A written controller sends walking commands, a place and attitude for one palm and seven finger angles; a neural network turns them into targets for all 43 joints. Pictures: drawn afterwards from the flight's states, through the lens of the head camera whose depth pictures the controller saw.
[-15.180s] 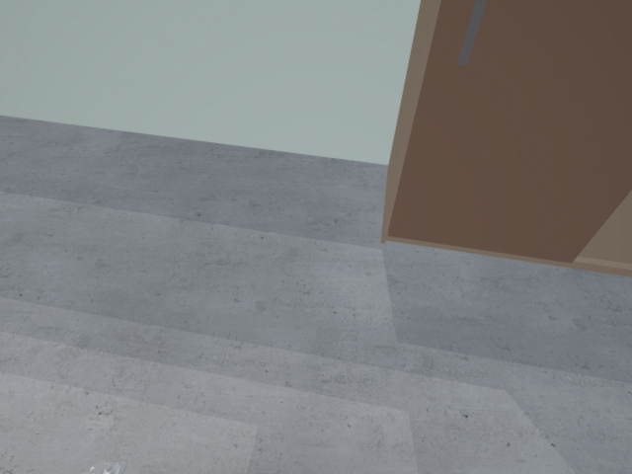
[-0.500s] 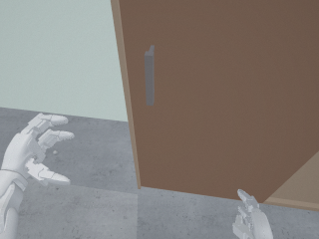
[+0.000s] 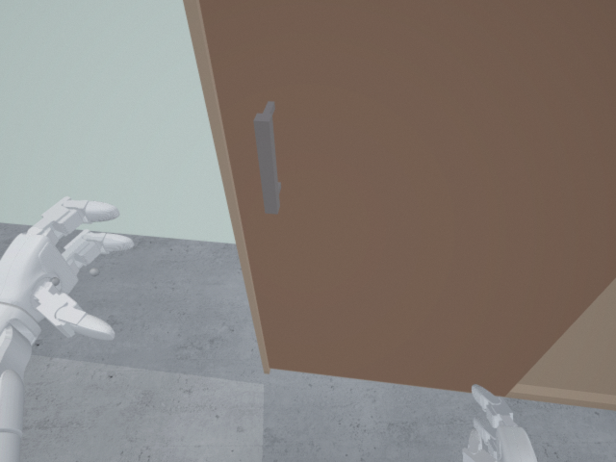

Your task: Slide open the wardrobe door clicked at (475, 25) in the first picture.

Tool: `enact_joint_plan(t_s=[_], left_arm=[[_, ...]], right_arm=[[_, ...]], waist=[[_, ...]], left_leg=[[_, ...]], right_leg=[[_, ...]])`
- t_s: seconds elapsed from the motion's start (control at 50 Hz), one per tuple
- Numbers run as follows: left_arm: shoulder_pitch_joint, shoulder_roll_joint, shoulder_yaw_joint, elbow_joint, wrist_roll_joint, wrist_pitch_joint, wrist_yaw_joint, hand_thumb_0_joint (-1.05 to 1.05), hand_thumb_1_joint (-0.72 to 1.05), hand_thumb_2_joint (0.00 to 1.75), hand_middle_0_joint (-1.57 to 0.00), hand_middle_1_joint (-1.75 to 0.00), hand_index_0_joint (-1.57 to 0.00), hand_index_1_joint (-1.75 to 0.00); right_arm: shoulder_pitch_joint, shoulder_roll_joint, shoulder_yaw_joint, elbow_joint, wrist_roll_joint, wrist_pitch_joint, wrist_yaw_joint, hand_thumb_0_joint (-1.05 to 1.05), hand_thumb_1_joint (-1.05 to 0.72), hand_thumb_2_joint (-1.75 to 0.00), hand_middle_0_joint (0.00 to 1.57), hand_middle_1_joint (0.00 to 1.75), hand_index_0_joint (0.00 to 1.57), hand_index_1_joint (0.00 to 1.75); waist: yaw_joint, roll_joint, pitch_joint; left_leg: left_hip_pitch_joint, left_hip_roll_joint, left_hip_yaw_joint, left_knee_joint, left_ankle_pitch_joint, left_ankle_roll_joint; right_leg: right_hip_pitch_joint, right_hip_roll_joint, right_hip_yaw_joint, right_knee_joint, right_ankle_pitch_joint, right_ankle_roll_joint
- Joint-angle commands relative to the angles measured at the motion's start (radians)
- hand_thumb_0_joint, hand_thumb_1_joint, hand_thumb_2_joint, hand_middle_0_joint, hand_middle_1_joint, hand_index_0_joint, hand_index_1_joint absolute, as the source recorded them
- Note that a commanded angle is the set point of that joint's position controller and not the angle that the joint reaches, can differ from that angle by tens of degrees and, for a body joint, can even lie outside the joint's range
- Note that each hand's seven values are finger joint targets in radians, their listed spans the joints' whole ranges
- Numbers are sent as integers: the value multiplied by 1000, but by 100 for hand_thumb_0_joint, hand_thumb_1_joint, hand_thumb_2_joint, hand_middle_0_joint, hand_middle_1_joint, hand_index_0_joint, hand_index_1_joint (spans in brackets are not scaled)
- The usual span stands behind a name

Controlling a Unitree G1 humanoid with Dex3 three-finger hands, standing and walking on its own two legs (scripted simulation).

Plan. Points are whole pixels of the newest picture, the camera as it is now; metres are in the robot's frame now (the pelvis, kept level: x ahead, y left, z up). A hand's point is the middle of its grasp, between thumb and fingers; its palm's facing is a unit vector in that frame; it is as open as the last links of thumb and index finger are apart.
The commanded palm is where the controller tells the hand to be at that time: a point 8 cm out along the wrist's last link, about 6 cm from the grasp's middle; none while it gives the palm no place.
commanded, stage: raise the hand with hooked fingers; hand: left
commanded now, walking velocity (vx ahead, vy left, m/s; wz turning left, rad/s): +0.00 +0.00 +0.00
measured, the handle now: (271, 160) +0.53 +0.11 +0.14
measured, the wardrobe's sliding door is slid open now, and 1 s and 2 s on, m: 0.00 0.00 0.00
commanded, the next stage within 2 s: move the hooked fingers beside the handle in 0.28 s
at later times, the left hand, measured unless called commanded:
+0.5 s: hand (114, 256) +0.30 +0.26 +0.15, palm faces +0.02 -1.00 -0.03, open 14.0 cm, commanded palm +0.27 +0.30 +0.16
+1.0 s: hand (166, 220) +0.36 +0.22 +0.15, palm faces -0.03 -1.00 -0.01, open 14.0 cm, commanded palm +0.34 +0.27 +0.15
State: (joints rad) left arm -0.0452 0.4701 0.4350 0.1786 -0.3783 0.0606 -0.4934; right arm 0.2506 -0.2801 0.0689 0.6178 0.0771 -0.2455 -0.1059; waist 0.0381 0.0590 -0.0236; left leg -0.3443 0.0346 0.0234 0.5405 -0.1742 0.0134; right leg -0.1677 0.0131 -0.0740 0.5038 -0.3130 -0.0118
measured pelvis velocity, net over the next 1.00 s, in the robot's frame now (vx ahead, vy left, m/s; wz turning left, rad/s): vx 0.02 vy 0.00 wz -0.01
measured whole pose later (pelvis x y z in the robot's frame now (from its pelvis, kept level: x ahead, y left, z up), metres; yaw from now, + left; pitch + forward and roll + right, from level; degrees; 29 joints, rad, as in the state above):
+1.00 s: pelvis +0.02 +0.00 +0.00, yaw -1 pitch +1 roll -1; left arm -0.30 0.39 0.32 0.34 -0.30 0.06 -0.36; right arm 0.26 -0.27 0.05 0.63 0.07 -0.16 -0.11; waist 0.01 0.05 -0.04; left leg -0.37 0.03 0.04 0.55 -0.20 0.01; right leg -0.20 0.01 -0.06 0.53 -0.34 -0.01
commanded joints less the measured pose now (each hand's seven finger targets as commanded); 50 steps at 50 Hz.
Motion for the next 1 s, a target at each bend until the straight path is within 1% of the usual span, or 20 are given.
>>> enact_joint_plan(t_s=[0.0,0.08,0.1,0.16,0.32,0.38,0.44,0.5,0.52,0.54,0.58,0.6,0.68,0.7,0.78,0.8,0.84,0.88,0.9,0.98], left_arm=[[-264,292,140,-191,-25,-83,19,0,-50,30,-30,-120,-30,-120],[-294,259,98,-178,-15,-71,16,0,-50,30,-30,-120,-30,-120],[-304,260,92,-193,-15,-73,18,0,-50,30,-30,-120,-30,-120],[-305,270,105,-215,-15,-82,15,0,-50,30,-30,-120,-30,-120],[-255,271,133,-169,-30,-71,2,0,-50,30,-30,-120,-30,-120],[-299,233,81,-155,-24,-49,-5,0,-50,30,-30,-120,-30,-120],[-389,211,39,-135,-14,-47,7,0,-50,30,-30,-120,-30,-120],[-434,216,28,-156,-5,-69,25,0,-50,30,-30,-120,-30,-120],[-466,227,35,-167,3,-76,36,0,-50,30,-30,-120,-30,-120],[-470,200,12,-172,8,-79,43,0,-50,30,-30,-120,-30,-120],[-508,198,8,-159,18,-87,62,0,-50,30,-30,-120,-30,-120],[-482,230,38,-140,20,-86,72,0,-50,30,-30,-120,-30,-120],[-502,223,36,-52,44,-56,96,0,-50,30,-30,-120,-30,-120],[-489,226,34,-29,44,-49,101,0,-50,30,-30,-120,-30,-120],[-540,203,12,-55,56,-50,112,0,-50,30,-30,-120,-30,-120],[-529,202,11,-61,55,-56,115,0,-50,30,-30,-120,-30,-120],[-581,159,-32,-86,56,-66,118,0,-50,30,-30,-120,-30,-120],[-592,152,-37,-71,56,-72,123,0,-50,30,-30,-120,-30,-120],[-571,157,-33,-48,57,-72,129,0,-50,30,-30,-120,-30,-120],[-637,165,-35,-10,79,-58,153,0,-50,30,-30,-120,-30,-120]], right_arm=[[-122,-109,-51,-164,4,-58,-10,0,-90,-90,20,30,20,30],[-122,-109,-52,-166,7,-52,-18,0,-90,-90,20,30,20,30],[-126,-110,-53,-166,7,-52,-21,0,-90,-90,20,30,20,30],[-126,-109,-55,-169,5,-52,-24,0,-90,-90,20,30,20,30],[-125,-111,-58,-167,8,-39,-17,0,-90,-90,20,30,20,30],[-127,-107,-54,-173,13,-30,-18,0,-90,-90,20,30,20,30],[-119,-110,-55,-165,12,-25,-25,0,-90,-90,20,30,20,30],[-118,-112,-58,-164,9,-26,-29,0,-90,-90,20,30,20,30],[-120,-109,-57,-164,8,-26,-30,0,-90,-90,20,30,20,30],[-120,-102,-54,-165,5,-27,-29,0,-90,-90,20,30,20,30],[-117,-103,-53,-155,3,-23,-30,0,-90,-90,20,30,20,30],[-111,-107,-56,-152,1,-21,-28,0,-90,-90,20,30,20,30],[-113,-107,-54,-148,3,-1,-27,0,-90,-90,20,30,20,30],[-109,-107,-54,-147,2,4,-26,0,-90,-90,20,30,20,30],[-111,-105,-57,-159,2,17,-18,0,-90,-90,20,30,20,30],[-108,-105,-58,-160,0,19,-16,0,-90,-90,20,30,20,30],[-109,-103,-59,-160,2,19,-15,0,-90,-90,20,30,20,30],[-98,-107,-61,-151,1,22,-15,0,-90,-90,20,30,20,30],[-90,-109,-64,-147,2,25,-14,0,-90,-90,20,30,20,30],[-84,-114,-68,-133,0,38,-17,0,-90,-90,20,30,20,30]], waist=[[14,25,-141],[-2,44,-121],[-2,21,-126],[1,36,-175],[12,-23,-187],[0,28,-157],[-23,-8,-142],[-21,-28,-183],[-19,3,-204],[-18,40,-209],[-23,33,-220],[-12,4,-223],[-9,22,-206],[-6,-18,-207],[-13,24,-242],[-9,-4,-253],[-27,13,-251],[-30,23,-234],[-29,-25,-231],[-33,4,-215]], left_leg=[[215,-31,-41,-55,17,19],[215,-33,-38,-53,2,21],[210,-28,-35,-39,16,22],[234,-33,-35,-38,50,24],[223,-34,-28,-21,122,26],[228,-36,-28,-27,95,22],[225,-33,-35,-25,65,25],[243,-33,-39,-22,73,29],[253,-33,-41,-26,74,27],[268,-33,-42,-30,74,26],[276,-31,-48,-36,74,22],[259,-28,-46,-32,78,24],[239,-28,-41,-45,66,18],[225,-28,-36,-40,70,23],[256,-24,-38,-41,105,19],[251,-23,-35,-33,117,23],[272,-21,-39,-37,110,22],[275,-19,-44,-40,103,20],[261,-17,-42,-37,100,24],[255,-18,-45,-47,74,21]], right_leg=[[-131,8,51,-115,127,7],[-157,2,61,-117,123,15],[-145,-4,76,-118,139,19],[-129,0,64,-100,188,19],[-108,-4,61,-67,329,33],[-146,4,50,-72,280,25],[-177,6,49,-78,236,23],[-165,8,45,-73,224,17],[-163,7,43,-70,220,14],[-170,7,40,-69,213,9],[-168,10,30,-68,204,5],[-150,10,34,-71,206,5],[-153,6,31,-71,197,4],[-141,5,34,-75,205,6],[-139,9,27,-62,235,1],[-126,9,30,-62,247,1],[-150,13,27,-61,235,1],[-165,15,24,-63,224,-1],[-159,18,23,-66,219,1],[-180,13,25,-67,190,-1]])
